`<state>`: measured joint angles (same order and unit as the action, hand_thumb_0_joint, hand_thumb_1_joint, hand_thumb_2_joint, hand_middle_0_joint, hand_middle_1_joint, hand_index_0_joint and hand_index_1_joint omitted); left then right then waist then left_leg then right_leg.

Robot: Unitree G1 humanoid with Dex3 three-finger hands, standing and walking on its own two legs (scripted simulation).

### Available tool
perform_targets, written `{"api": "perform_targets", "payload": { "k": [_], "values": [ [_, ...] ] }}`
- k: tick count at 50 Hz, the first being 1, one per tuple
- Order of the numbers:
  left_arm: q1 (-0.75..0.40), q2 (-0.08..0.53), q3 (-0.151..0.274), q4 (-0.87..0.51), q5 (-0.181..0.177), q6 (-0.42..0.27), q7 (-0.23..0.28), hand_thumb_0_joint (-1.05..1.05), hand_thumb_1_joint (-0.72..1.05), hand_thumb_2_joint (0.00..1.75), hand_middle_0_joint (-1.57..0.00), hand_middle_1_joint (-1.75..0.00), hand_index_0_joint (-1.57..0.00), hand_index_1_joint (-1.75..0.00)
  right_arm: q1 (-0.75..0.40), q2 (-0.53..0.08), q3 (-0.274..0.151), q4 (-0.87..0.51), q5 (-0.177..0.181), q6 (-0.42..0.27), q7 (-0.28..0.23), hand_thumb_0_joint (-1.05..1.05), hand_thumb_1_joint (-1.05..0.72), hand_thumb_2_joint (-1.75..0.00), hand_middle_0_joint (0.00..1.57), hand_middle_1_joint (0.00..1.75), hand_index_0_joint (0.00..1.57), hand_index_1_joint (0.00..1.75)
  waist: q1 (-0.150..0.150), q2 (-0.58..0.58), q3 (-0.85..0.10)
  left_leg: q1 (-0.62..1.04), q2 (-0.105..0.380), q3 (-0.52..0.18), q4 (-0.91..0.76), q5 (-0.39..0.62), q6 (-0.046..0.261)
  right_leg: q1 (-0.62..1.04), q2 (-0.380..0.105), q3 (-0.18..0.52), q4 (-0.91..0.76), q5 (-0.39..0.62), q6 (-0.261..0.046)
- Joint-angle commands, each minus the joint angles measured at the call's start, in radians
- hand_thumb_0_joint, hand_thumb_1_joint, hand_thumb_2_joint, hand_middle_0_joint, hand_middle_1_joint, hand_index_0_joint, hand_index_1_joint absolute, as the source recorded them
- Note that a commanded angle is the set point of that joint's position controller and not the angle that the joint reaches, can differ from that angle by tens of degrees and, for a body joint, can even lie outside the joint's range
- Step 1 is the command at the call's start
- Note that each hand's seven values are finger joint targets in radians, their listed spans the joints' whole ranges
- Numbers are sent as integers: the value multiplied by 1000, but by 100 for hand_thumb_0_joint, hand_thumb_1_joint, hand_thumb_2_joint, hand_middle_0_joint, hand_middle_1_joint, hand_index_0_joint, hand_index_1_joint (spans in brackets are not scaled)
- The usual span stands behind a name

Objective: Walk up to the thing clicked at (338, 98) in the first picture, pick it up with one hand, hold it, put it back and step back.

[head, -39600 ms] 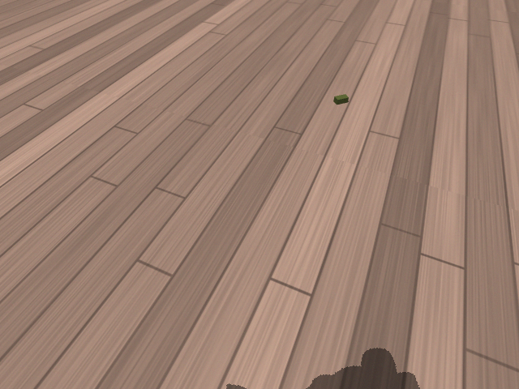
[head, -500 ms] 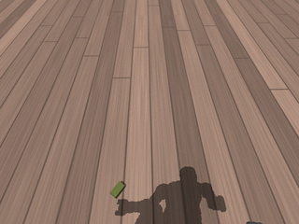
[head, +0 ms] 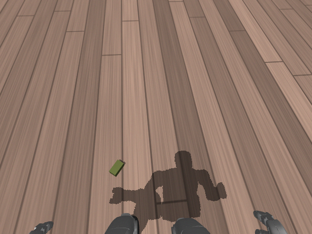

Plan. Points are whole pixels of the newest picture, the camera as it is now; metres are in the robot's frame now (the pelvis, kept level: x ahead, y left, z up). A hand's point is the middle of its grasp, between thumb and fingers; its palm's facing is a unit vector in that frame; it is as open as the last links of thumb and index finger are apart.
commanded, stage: step back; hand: left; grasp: from above
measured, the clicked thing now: (116, 168) +0.49 +0.22 -0.74
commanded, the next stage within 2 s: none
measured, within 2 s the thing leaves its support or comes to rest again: neither
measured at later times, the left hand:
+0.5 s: hand out of the picture -0.02 +0.28 -0.14, palm faces +0.07 -0.92 -0.39, open 7.4 cm
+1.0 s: hand out of the picture -0.24 +0.23 -0.12, palm faces +0.01 -0.90 -0.44, open 7.4 cm
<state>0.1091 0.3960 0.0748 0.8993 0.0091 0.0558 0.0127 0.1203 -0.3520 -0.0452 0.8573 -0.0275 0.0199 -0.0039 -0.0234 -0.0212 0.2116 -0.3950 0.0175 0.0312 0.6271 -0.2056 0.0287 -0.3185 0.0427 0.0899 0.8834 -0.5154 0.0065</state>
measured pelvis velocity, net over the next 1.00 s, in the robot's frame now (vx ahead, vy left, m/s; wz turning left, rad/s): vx -0.31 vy -0.04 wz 0.01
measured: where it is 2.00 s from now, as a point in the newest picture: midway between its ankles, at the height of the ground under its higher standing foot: outside the picture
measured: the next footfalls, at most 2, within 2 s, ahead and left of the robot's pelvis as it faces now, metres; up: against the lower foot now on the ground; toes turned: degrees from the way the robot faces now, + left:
right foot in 0.04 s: +0.00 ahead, -0.13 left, +0.00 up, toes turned +3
left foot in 0.42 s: -0.09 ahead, +0.11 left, +0.00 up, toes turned +2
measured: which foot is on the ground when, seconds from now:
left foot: down 0.00-0.08, up 0.10-0.40, down 0.42-0.84, up 0.86-1.00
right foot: up 0.00-0.02, down 0.04-0.42, up 0.44-0.80, down 0.82-1.00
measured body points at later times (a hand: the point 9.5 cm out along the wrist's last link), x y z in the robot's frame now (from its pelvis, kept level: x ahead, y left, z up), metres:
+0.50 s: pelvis -0.14 +0.00 +0.00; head -0.08 +0.02 +0.45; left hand -0.03 +0.32 -0.12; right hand -0.03 -0.31 -0.11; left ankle -0.14 +0.11 -0.72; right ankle -0.09 -0.13 -0.68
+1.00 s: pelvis -0.31 -0.04 +0.01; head -0.26 -0.07 +0.45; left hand -0.24 +0.28 -0.09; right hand -0.21 -0.36 -0.12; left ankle -0.30 +0.10 -0.64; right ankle -0.28 -0.15 -0.72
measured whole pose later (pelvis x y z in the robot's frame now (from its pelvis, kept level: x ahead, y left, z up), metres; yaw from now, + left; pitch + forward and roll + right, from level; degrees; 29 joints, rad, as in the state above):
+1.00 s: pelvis -0.31 -0.04 +0.01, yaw +0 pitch -2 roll +2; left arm 0.22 0.34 0.08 0.85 0.04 0.05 0.01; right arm 0.18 -0.42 -0.06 0.87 0.00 0.05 -0.02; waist 0.02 0.03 0.15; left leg -0.51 -0.12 -0.13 1.13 -0.46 -0.02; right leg -0.29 -0.02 0.03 0.63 -0.30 -0.02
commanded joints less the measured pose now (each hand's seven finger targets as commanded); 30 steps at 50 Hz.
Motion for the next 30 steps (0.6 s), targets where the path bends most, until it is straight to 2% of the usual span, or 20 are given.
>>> {"api": "perform_targets", "payload": {
  "k": [1,2,3,4,5,6,7,8,10,14,17,19,20,21,22,23,25,26,28,30],
  "values": [
    [191,147,56,-15,14,-34,-1,0,90,90,-20,-30,-20,-30,-15,-298,-71,-69,11,5,-18,0,-90,-90,20,30,20,30,52,187,-330,163,191,-248,-93,223,139,180,-13,-87,-426,237,-40],
    [196,183,65,-24,29,-42,3,0,90,90,-20,-30,-20,-30,-2,-266,-58,-66,21,8,-15,0,-90,-90,20,30,20,30,50,121,-318,45,148,-228,-53,106,82,245,-69,7,-471,271,-64],
    [158,263,84,-50,38,-47,2,0,90,90,-20,-30,-20,-30,17,-212,-45,-74,26,8,-13,0,-90,-90,20,30,20,30,28,-128,-274,-155,-7,-140,126,-187,6,270,-271,313,-532,268,-140],
    [85,361,103,-91,33,-43,1,0,90,90,-20,-30,-20,-30,-47,-219,-55,-76,25,10,-28,0,-90,-90,20,30,20,30,85,-273,-202,-118,-128,-119,377,-424,-27,33,-466,495,-595,382,-325],
    [33,322,94,-125,29,-52,4,0,90,90,-20,-30,-20,-30,-34,-252,-64,-57,19,14,-30,0,-90,-90,20,30,20,30,58,-194,-152,-75,-107,-213,537,-402,-37,-52,-471,486,-584,473,-342],
    [-23,247,78,-134,13,-55,8,0,90,90,-20,-30,-20,-30,19,-244,-60,-30,29,14,-26,0,-90,-90,20,30,20,30,16,-70,-141,-65,-139,-251,571,-323,-33,-27,-350,296,-519,606,-279],
    [-70,223,69,-137,16,-55,12,0,90,90,-20,-30,-20,-30,57,-225,-55,-14,38,10,-26,0,-90,-90,20,30,20,30,-23,-75,-146,-77,-154,-232,566,-275,-30,4,-266,168,-484,664,-217],
    [-82,224,74,-151,21,-52,14,0,90,90,-20,-30,-20,-30,79,-222,-50,-14,40,6,-29,0,-90,-90,20,30,20,30,-23,-122,-158,-68,-160,-198,570,-257,-33,18,-251,128,-478,657,-200],
    [-37,199,68,-168,24,-51,13,0,90,90,-20,-30,-20,-30,90,-232,-48,-8,30,5,-30,0,-90,-90,20,30,20,30,16,-110,-193,-78,-160,-180,559,-269,-47,106,-239,111,-441,697,-207],
    [76,190,65,-164,25,-43,25,0,90,90,-20,-30,-20,-30,24,-217,-43,-50,24,1,-31,0,-90,-90,20,30,20,30,84,-129,-236,-115,-91,-129,304,-342,-50,311,-301,152,-383,803,-247],
    [57,220,62,-178,14,-34,22,0,90,90,-20,-30,-20,-30,81,-207,-47,-34,18,-4,-24,0,-90,-90,20,30,20,30,58,-185,-270,5,-57,-76,59,-284,-28,294,-290,147,-332,819,-220],
    [2,225,53,-201,2,-23,15,0,90,90,-20,-30,-20,-30,163,-213,-59,1,9,-11,-19,0,-90,-90,20,30,20,30,-3,-152,-284,182,-49,-32,-195,-41,-13,168,-264,115,-273,721,-166],
    [17,190,42,-206,-1,-16,13,0,90,90,-20,-30,-20,-30,148,-240,-69,-9,-3,-18,-18,0,-90,-90,20,30,20,30,2,-56,-277,238,25,-157,-248,76,11,69,-201,83,-219,552,-105],
    [51,145,34,-211,-6,-14,12,0,90,90,-20,-30,-20,-30,111,-334,-92,-28,-21,-19,-14,0,-90,-90,20,30,20,30,18,190,-288,335,250,-443,-267,279,97,-130,-31,-6,-34,216,-44],
    [-26,179,54,-212,0,-13,30,0,90,90,-20,-30,-20,-30,88,-404,-99,-43,-6,-16,-5,0,-90,-90,20,30,20,30,-35,255,-251,162,372,-537,-285,397,241,-120,57,30,150,-159,-24],
    [-34,193,62,-193,10,-13,37,0,90,90,-20,-30,-20,-30,63,-375,-97,-41,-5,-18,-8,0,-90,-90,20,30,20,30,-29,191,-226,110,378,-529,-282,391,272,-102,60,111,298,-157,-29],
    [17,171,58,-165,-11,-14,31,0,90,90,-20,-30,-20,-30,-22,-279,-64,-55,-6,-21,-20,0,-90,-90,20,30,20,30,34,96,-223,192,255,-326,-218,461,204,-175,67,126,388,-51,-36],
    [59,179,61,-150,-10,-16,29,0,90,90,-20,-30,-20,-30,-38,-278,-66,-66,-4,-21,-24,0,-90,-90,20,30,20,30,50,135,-210,179,240,-279,-208,430,196,-177,63,111,410,-14,-30],
    [81,181,65,-137,-2,-18,22,0,90,90,-20,-30,-20,-30,-19,-250,-61,-67,-3,-21,-24,0,-90,-90,20,30,20,30,37,130,-208,240,218,-263,-191,422,208,-185,52,84,377,8,1],
    [70,169,63,-147,4,-19,17,0,90,90,-20,-30,-20,-30,24,-250,-66,-71,0,-20,-27,0,-90,-90,20,30,20,30,8,143,-216,307,234,-270,-184,418,226,-198,46,70,294,-1,22]
  ]
}}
